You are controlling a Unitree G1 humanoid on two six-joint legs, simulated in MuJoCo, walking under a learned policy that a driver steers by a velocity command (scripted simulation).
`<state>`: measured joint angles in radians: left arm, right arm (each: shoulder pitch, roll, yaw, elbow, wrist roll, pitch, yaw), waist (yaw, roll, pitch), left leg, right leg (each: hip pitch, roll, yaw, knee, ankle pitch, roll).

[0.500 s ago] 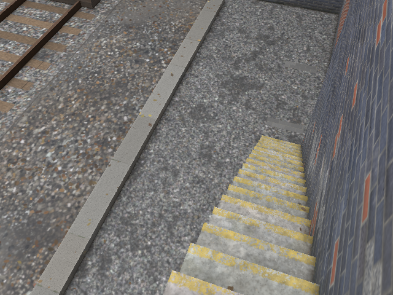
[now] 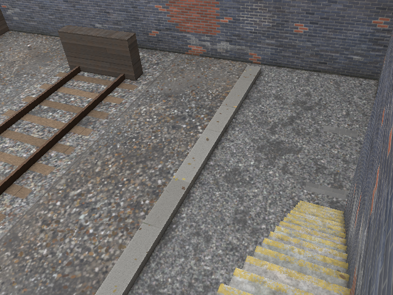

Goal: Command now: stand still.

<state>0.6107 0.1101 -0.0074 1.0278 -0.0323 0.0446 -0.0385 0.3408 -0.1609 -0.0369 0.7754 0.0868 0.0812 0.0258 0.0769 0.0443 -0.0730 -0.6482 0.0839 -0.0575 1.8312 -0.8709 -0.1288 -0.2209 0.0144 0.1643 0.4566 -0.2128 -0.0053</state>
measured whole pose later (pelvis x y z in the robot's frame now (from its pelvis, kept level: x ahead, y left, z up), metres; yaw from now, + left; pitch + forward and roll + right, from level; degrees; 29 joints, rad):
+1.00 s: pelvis +0.01 +0.03 +0.02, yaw +2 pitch +0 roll +5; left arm 0.37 0.25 -0.03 0.75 -0.08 0.06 -0.02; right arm 0.14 -0.13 0.05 0.37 0.04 0.06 0.03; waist 0.04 -0.07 -0.03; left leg -0.62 -0.04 0.02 1.62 -0.90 -0.02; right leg -0.13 -0.08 0.14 0.21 -0.09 -0.02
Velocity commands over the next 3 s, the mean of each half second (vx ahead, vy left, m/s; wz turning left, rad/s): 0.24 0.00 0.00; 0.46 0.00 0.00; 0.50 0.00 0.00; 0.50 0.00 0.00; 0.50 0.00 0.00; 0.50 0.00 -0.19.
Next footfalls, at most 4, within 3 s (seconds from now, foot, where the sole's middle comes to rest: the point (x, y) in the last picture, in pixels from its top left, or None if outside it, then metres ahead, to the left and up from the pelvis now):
0.18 left None -0.02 0.18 -0.57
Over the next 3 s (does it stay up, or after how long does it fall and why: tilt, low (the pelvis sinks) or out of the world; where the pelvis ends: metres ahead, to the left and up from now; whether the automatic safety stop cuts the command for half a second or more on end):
stays up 0.00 0.03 0.02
